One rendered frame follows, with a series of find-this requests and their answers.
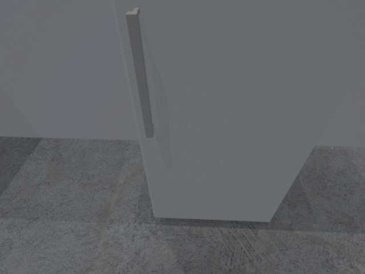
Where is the handle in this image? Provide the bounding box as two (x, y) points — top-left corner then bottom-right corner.
(126, 8), (154, 138)

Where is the fridge door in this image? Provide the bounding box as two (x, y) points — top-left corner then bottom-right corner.
(114, 0), (365, 222)

